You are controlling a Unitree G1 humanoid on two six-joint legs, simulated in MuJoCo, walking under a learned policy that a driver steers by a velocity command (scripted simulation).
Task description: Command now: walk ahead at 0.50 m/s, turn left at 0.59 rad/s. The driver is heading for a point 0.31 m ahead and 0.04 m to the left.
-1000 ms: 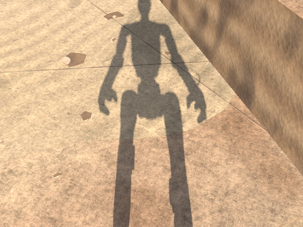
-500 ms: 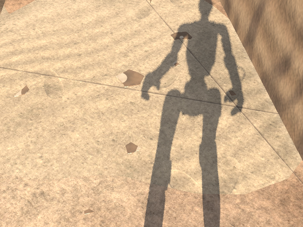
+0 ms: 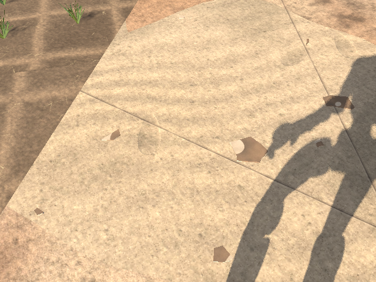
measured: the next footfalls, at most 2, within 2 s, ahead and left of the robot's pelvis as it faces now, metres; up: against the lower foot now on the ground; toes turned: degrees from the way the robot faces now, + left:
left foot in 0.32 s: +0.33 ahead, +0.16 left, +0.00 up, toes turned +11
right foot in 0.68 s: +0.36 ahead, -0.08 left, +0.00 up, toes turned +11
